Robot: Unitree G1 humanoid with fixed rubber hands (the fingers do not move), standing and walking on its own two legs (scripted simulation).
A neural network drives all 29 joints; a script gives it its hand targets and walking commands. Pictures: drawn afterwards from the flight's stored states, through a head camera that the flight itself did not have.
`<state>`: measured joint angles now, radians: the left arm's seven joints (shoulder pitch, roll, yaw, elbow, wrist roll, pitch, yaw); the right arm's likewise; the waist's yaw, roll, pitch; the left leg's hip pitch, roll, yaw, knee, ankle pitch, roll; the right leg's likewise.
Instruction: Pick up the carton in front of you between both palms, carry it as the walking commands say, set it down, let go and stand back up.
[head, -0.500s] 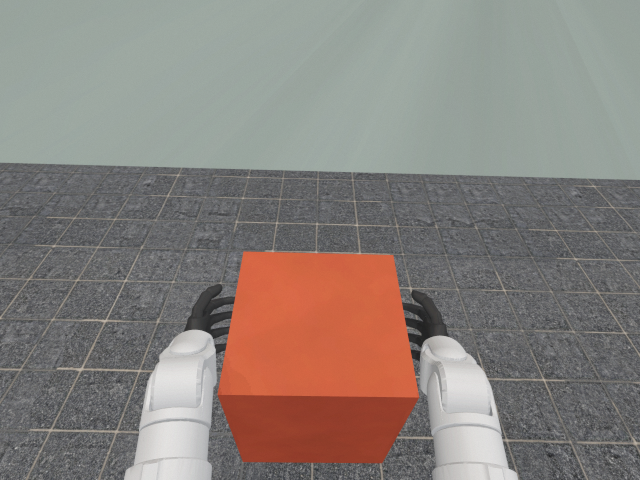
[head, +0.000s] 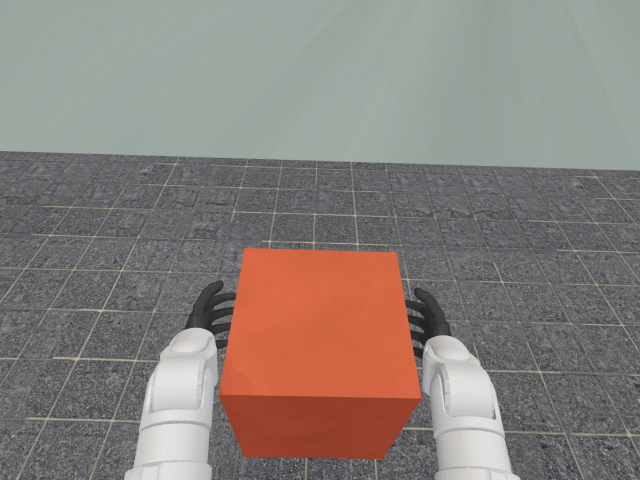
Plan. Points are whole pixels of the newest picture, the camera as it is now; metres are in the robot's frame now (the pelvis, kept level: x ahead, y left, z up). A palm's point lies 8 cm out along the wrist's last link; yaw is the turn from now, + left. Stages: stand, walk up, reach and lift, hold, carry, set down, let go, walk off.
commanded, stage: carry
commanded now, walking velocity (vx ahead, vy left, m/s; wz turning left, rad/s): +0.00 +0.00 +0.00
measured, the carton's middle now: (317, 358) +0.31 +0.01 -0.03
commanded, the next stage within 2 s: none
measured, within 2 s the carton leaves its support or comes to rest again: neither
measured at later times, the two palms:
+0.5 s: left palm (193, 320) +0.32 +0.17 +0.04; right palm (420, 320) +0.32 -0.13 +0.05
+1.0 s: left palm (201, 207) +0.54 +0.21 +0.05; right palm (375, 204) +0.56 -0.09 +0.05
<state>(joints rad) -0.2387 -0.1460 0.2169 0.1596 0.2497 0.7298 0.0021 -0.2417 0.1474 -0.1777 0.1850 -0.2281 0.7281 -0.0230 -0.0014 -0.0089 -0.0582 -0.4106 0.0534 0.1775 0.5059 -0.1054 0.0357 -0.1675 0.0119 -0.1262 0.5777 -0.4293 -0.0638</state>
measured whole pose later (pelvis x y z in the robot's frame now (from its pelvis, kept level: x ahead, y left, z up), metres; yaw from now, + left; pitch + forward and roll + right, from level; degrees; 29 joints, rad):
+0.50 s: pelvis +0.04 +0.01 +0.01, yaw +0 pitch +2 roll +1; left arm -0.22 -0.14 0.20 0.19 0.27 0.75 0.01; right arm -0.22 0.14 -0.18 0.23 -0.23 0.73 -0.02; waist 0.03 -0.06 -0.12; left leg -0.40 0.07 0.16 0.64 -0.31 0.01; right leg -0.05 0.00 -0.13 0.38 -0.38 -0.05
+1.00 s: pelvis +0.26 +0.03 +0.00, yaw +5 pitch +2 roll -1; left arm -0.24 -0.15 0.20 0.14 0.25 0.71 0.01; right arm -0.25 0.15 -0.19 0.16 -0.20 0.72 -0.03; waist -0.01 0.02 -0.08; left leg -0.24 0.07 0.07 0.91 -0.52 0.02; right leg -0.37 -0.03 -0.23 0.53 -0.19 -0.07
